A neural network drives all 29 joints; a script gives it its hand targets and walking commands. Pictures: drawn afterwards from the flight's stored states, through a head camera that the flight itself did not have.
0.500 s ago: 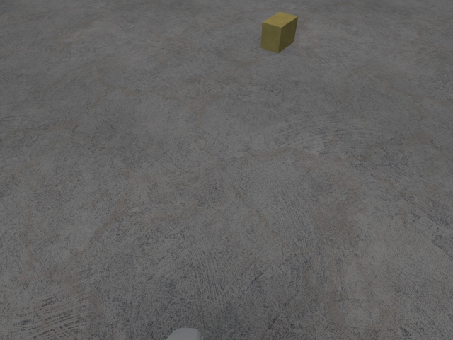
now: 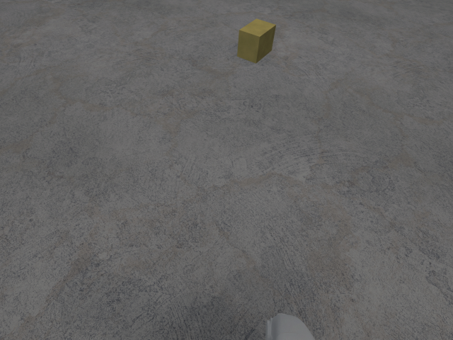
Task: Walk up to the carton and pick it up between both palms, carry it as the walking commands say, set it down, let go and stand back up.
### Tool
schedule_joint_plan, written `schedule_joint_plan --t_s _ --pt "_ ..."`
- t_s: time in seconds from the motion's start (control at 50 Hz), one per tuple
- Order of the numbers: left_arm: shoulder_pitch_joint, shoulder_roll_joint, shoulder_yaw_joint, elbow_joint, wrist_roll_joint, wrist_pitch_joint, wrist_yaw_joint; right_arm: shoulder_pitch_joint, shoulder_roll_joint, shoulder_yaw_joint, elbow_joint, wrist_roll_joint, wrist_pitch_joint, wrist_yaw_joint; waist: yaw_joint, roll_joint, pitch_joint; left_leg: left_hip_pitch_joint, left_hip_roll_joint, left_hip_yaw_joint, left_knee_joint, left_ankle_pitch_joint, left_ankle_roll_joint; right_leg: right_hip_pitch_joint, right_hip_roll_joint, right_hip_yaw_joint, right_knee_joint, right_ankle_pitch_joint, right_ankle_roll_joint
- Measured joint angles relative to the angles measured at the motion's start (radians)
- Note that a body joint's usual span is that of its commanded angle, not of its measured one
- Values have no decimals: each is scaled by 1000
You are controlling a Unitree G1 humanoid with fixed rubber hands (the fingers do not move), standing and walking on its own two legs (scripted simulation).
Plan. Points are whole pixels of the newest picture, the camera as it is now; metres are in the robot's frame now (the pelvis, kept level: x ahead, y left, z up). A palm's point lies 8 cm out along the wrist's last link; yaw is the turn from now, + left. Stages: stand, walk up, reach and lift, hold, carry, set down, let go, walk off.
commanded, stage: walk up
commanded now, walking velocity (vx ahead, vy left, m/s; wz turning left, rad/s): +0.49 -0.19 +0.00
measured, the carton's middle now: (256, 40) +2.51 -0.29 -0.66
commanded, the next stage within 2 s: none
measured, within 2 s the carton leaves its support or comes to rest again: neither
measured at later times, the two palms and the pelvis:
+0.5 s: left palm (164, 298) +0.21 +0.13 -0.12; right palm (374, 243) +0.34 -0.35 -0.14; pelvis +0.26 -0.11 +0.01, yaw -2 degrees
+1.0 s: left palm (163, 172) +0.56 +0.19 -0.15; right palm (329, 171) +0.55 -0.29 -0.12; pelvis +0.55 -0.06 +0.00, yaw -1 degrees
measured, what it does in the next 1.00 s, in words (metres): walks ahead: right foot, then left foot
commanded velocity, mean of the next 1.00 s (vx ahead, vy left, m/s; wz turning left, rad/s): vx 0.50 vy -0.05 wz -0.03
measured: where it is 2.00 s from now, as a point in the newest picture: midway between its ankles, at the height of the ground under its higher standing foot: (244, 174)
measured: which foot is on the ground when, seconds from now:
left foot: down 0.00-0.26, up 0.28-0.76, down 0.78-1.00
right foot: up 0.00-0.24, down 0.26-0.80, up 0.82-1.00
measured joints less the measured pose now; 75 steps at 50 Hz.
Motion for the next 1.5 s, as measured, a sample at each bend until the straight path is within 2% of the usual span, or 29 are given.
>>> schedule_joint_plan --t_s 0.12,0.22,0.24,0.26,0.3,0.34,0.4,0.44,0.52,0.62,0.7,0.76,0.78,0.82,0.86,0.88,0.92,1.04,1.14,1.22,1.28,1.32,1.34,1.38,1.42,1.46,1.5 --pt "-102 0 -12 -65 9 12 -36 125 -12 -7 49 -7 11 3 -24 20 -3 131 41 -10 -102 -26 -53 -40 2 -1 -276 136 33" --pt "-107 -8 -27 -58 1 1 -45 166 -39 -12 45 -5 9 5 -35 31 -7 195 61 17 -82 -118 -107 55 24 -35 -461 104 18" --pt "-99 -7 -30 -53 0 -9 -41 174 -44 -10 42 -3 9 8 -37 28 -16 187 62 18 -36 -161 -100 94 25 -44 -499 84 7" --pt "-93 -8 -26 -47 -1 -24 -34 181 -50 -4 38 1 11 11 -35 25 -28 149 65 9 57 -211 -74 119 25 -42 -523 32 -10" --pt "-77 -38 -25 -31 -4 -47 -16 135 -75 3 36 11 27 14 -23 63 -18 18 56 -78 373 -284 -33 103 49 -53 -450 -24 -35" --pt "-31 -52 -35 -20 -3 -62 -5 85 -85 -1 18 13 25 13 -18 68 -15 -113 11 -111 633 -248 -8 152 46 -60 -482 -9 -35" --pt "50 -62 -34 11 -10 -76 9 25 -91 -3 -12 9 15 16 9 68 -27 -249 0 -98 752 -132 9 264 50 -68 -590 -9 -35" --pt "107 -61 -32 35 -11 -78 17 -22 -87 -4 -36 4 26 22 31 62 -36 -307 12 -92 731 -70 11 330 61 -62 -656 -13 -38" --pt "201 -69 -32 80 -11 -77 26 -129 -75 -5 -75 -8 42 35 67 55 -32 -401 34 -105 651 39 -9 442 88 -41 -756 -18 -39" --pt "272 -98 -36 106 -7 -80 25 -219 -62 3 -105 -6 51 49 97 49 -13 -449 22 -77 459 151 -27 558 80 -23 -850 -45 -13" --pt "287 -93 -39 113 -7 -74 31 -256 -34 21 -118 1 44 53 102 33 5 -397 -3 -26 217 126 -20 640 78 -48 -890 -98 11" --pt "302 -78 -39 119 -8 -68 38 -263 -12 28 -118 -1 24 46 110 12 3 -310 -31 25 113 63 12 658 69 -57 -811 -198 34" --pt "307 -76 -40 125 -11 -64 40 -262 -8 25 -113 -5 11 41 109 8 1 -282 -40 29 97 96 42 634 60 -52 -714 -246 36" --pt "264 -74 -39 130 -23 -47 39 -257 -4 18 -102 -15 -13 26 93 5 18 -289 -45 28 185 54 76 492 51 -10 -347 -261 18" --pt "209 -68 -29 118 -30 -41 38 -224 -2 16 -80 -12 -17 13 80 11 28 -232 -46 22 177 -7 77 343 65 30 -50 -224 -1" --pt "185 -60 -23 110 -29 -41 37 -197 0 15 -68 -9 -16 9 69 10 23 -195 -44 21 143 6 68 276 63 33 34 -185 -8" --pt "138 -39 -13 88 -22 -36 32 -136 6 14 -34 -1 -13 0 45 -1 12 -125 -48 14 87 4 61 167 43 28 94 -103 -13" --pt "6 1 1 24 3 0 9 53 23 17 53 7 -17 -5 -7 -20 -5 65 -35 -1 -50 -40 38 -34 -11 8 -37 84 18" --pt "-74 -6 -6 -3 7 17 -16 178 34 19 86 1 -17 -6 -42 -18 0 184 -14 -7 -118 -82 4 -113 -6 -3 -138 200 38" --pt "-119 -24 -19 -8 1 22 -31 231 36 12 90 -3 -17 -11 -71 -11 12 266 -1 -5 -162 -125 -32 -84 10 -23 -319 217 36" --pt "-147 -38 -29 -10 -4 12 -35 246 31 9 90 -1 -19 -16 -89 1 18 304 12 -2 -161 -179 -64 -32 28 -43 -461 178 17" --pt "-152 -45 -38 -19 1 -12 -31 255 20 12 94 3 -19 -14 -82 12 10 297 24 11 -85 -251 -76 24 38 -69 -554 148 -6" --pt "-153 -50 -35 -20 2 -29 -25 253 15 16 98 6 -15 -11 -74 19 6 261 37 9 22 -300 -66 38 43 -78 -564 160 -28" --pt "-151 -61 -27 -22 1 -59 -8 194 1 25 92 19 1 -7 -60 37 23 109 32 -68 386 -321 -25 15 59 -80 -477 108 -48" --pt "-128 -63 -26 -16 2 -73 3 131 -5 20 62 22 -2 -5 -57 36 36 -42 7 -115 675 -283 9 66 61 -89 -487 62 -48" --pt "-85 -67 -25 -3 -1 -76 12 81 -17 17 32 16 -9 -5 -39 38 26 -155 4 -116 781 -202 19 144 65 -100 -547 56 -38" --pt "-31 -68 -24 13 -6 -74 17 30 -35 14 1 9 -4 -3 -15 40 6 -237 17 -98 765 -141 20 222 71 -104 -612 54 -41"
